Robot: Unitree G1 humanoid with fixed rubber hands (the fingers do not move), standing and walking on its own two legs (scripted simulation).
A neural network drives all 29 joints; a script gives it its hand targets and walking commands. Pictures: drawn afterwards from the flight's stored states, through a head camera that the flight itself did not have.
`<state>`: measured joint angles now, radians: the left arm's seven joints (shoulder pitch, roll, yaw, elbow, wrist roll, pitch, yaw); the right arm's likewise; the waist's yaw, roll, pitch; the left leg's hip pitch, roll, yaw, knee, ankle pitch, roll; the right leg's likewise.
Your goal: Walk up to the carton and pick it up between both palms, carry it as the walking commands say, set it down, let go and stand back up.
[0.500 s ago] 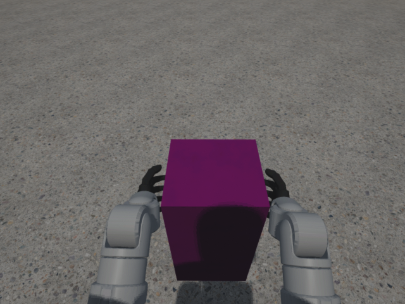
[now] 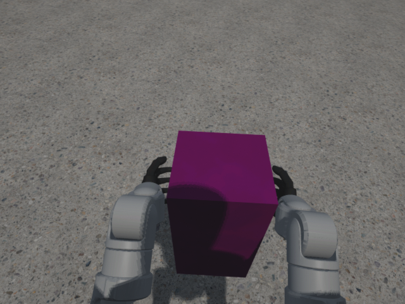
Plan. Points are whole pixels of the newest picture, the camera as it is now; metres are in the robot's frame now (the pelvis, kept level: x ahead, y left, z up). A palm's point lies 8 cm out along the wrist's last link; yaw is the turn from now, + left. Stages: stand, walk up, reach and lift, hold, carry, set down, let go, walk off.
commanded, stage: carry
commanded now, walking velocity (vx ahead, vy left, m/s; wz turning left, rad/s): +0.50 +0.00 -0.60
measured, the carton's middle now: (215, 212) +0.30 -0.01 +0.03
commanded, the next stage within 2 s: none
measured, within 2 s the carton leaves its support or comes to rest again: neither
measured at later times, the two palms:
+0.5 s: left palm (220, 78) +0.72 -0.02 +0.07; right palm (301, 102) +0.62 -0.25 +0.07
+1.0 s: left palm (258, 23) +1.09 -0.18 +0.10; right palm (316, 45) +0.93 -0.37 +0.09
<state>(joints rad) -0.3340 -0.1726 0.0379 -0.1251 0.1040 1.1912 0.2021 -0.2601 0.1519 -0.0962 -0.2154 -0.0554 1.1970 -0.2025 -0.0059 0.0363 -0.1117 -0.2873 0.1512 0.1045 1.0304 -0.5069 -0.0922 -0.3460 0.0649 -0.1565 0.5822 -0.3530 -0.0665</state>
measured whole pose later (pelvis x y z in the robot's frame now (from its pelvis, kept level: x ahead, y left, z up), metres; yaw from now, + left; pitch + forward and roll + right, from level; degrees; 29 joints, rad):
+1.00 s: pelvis +0.76 -0.10 +0.01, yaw -38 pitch +6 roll -4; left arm -0.32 -0.17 0.09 -0.27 0.06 1.16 0.23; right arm -0.28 0.16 -0.03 -0.25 -0.07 1.14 -0.18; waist 0.01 0.04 -0.02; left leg -0.11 0.14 0.26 0.46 -0.43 -0.04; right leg -0.57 0.01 -0.13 0.91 -0.39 -0.03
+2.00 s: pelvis +1.23 -0.57 +0.00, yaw -67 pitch +3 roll -2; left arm -0.28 -0.16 0.06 -0.21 0.08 1.20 0.23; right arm -0.27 0.16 -0.05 -0.16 -0.03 1.19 -0.20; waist 0.06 -0.01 0.03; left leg -0.52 0.12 0.04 0.68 -0.30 -0.07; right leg -0.24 0.12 -0.06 0.57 -0.38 -0.09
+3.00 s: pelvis +1.28 -1.10 +0.01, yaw -90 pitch +4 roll +2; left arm -0.36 -0.18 0.08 -0.20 0.11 1.15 0.19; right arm -0.29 0.16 -0.08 -0.25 -0.05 1.18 -0.21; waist -0.05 0.01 0.03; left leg -0.38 0.08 0.09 0.78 -0.52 -0.07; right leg -0.36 -0.01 -0.14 0.62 -0.35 -0.09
